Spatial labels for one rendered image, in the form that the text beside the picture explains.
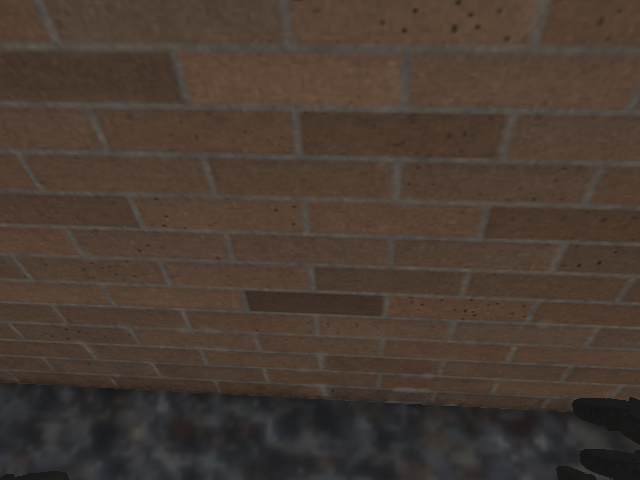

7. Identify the right robot hand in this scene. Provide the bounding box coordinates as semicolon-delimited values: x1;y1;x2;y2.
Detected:
556;397;640;480

